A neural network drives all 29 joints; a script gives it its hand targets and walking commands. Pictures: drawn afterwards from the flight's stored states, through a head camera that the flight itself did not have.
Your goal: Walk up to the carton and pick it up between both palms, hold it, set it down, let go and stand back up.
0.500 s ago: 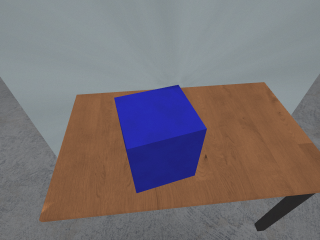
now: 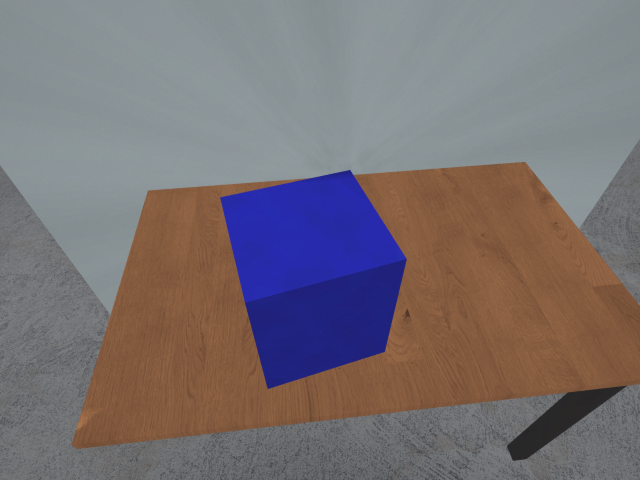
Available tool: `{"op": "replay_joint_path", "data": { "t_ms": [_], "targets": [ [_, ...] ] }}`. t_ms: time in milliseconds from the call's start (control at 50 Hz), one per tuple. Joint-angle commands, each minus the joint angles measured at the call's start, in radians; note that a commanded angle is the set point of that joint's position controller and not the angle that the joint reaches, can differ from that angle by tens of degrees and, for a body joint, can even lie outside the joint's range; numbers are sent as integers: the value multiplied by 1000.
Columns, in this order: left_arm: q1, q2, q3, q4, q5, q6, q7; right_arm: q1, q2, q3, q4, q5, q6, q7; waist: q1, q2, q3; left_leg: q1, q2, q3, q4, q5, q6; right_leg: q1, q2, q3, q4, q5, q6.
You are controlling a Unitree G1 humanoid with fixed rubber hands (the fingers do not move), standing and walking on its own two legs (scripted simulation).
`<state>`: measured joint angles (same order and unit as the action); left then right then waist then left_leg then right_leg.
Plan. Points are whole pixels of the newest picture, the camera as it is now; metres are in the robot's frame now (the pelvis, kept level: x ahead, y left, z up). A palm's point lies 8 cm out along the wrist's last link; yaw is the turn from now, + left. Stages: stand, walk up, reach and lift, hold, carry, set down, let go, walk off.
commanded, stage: stand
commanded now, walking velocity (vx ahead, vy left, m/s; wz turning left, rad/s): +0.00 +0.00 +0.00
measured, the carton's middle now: (308, 280) +0.43 +0.03 -0.03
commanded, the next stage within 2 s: none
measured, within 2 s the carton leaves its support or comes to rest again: neither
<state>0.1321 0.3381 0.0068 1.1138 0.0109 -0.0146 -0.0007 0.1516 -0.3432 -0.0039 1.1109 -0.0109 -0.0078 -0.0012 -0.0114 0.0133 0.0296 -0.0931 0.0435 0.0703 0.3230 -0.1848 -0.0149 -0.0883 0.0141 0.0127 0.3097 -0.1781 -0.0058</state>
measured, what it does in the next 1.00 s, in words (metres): stands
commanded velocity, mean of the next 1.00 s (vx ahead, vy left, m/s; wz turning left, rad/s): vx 0.00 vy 0.00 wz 0.00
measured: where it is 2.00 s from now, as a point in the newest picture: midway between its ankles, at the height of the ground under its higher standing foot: outside the picture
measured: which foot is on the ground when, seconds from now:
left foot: down 0.00-1.00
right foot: down 0.00-1.00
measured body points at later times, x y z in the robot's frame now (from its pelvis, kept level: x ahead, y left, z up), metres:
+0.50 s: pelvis +0.01 +0.00 +0.00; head +0.01 -0.01 +0.45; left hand +0.09 +0.29 -0.13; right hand +0.07 -0.30 -0.14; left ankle +0.00 +0.13 -0.75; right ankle +0.00 -0.12 -0.75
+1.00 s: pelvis +0.01 -0.01 +0.00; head +0.01 -0.01 +0.45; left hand +0.10 +0.29 -0.13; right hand +0.07 -0.30 -0.14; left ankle +0.00 +0.13 -0.75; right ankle +0.00 -0.12 -0.75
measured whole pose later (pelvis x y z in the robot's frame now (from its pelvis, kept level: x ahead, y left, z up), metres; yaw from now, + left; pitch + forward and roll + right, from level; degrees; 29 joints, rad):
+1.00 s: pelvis +0.01 -0.01 +0.00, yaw -1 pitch -2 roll +0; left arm 0.13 0.34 0.01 1.10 0.01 -0.01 0.00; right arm 0.14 -0.34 -0.01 1.11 -0.01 -0.01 0.00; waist -0.01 0.02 0.03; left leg -0.07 0.05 0.08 0.31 -0.19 -0.03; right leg -0.08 0.03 0.02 0.30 -0.19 -0.01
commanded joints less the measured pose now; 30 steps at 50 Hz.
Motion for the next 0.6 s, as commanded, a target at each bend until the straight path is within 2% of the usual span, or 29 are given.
{"op": "replay_joint_path", "data": {
  "t_ms": [0, 60, 100, 140, 320, 340, 380, 400, 420, 440, 520, 560, 580],
  "targets": [
    [-43, 224, 40, -63, 0, -24, 12, -31, -206, -35, -58, 3, -19, -10, -3, -7, -40, 24, 112, -94, -56, 88, 37, -38, -136, 101, -51, 144, -20],
    [-43, 225, 40, -63, -2, -24, 14, -32, -201, -34, -59, 0, -20, -10, 1, -20, -44, 20, 112, -97, -56, 101, 37, -24, -134, 94, -47, 161, -19],
    [-39, 219, 41, -65, -3, -24, 13, -32, -213, -37, -57, 0, -18, -11, 2, 2, -36, 20, 111, -92, -54, 105, 36, -27, -135, 99, -47, 165, -20],
    [-44, 220, 40, -66, -3, -22, 11, -34, -200, -31, -57, 0, -20, -10, -1, -13, -33, 18, 117, -91, -56, 99, 35, -31, -136, 98, -47, 166, -20],
    [-48, 222, 43, -70, -3, -23, 14, -40, -203, -37, -58, 1, -21, -13, 4, -1, -31, 24, 115, -86, -56, 114, 33, -28, -135, 101, -48, 180, -20],
    [-42, 223, 42, -72, -2, -23, 14, -32, -197, -35, -59, 1, -19, -13, 2, -20, -36, 32, 118, -87, -58, 110, 33, -28, -136, 101, -48, 182, -22],
    [-50, 225, 43, -72, -1, -22, 14, -36, -201, -38, -58, 1, -19, -13, -4, -5, -35, 32, 115, -84, -58, 102, 32, -32, -135, 103, -50, 179, -21],
    [-44, 224, 43, -71, -2, -22, 15, -37, -204, -38, -60, 4, -18, -13, -1, -16, -38, 33, 117, -88, -62, 102, 33, -31, -133, 102, -52, 179, -21],
    [-45, 223, 42, -71, -3, -21, 14, -40, -205, -36, -57, 2, -18, -13, 4, -2, -44, 32, 116, -84, -58, 101, 33, -26, -134, 101, -50, 172, -19],
    [-43, 224, 43, -69, -1, -22, 14, -38, -207, -39, -58, 2, -18, -13, -2, -19, -35, 28, 116, -89, -62, 99, 33, -29, -132, 97, -51, 176, -20],
    [-39, 222, 43, -70, -3, -23, 15, -37, -204, -38, -57, 2, -19, -12, 0, -5, -55, 48, 118, -84, -58, 116, 32, -21, -136, 104, -45, 200, -21],
    [-43, 219, 43, -72, -1, -24, 13, -40, -213, -40, -59, 2, -19, -12, 2, -20, -52, 46, 118, -83, -55, 130, 32, -21, -134, 99, -44, 215, -20],
    [-44, 220, 43, -73, -4, -24, 12, -36, -209, -39, -55, 3, -19, -13, 0, -5, -57, 49, 118, -79, -53, 134, 31, -20, -134, 100, -42, 217, -19]
  ]
}}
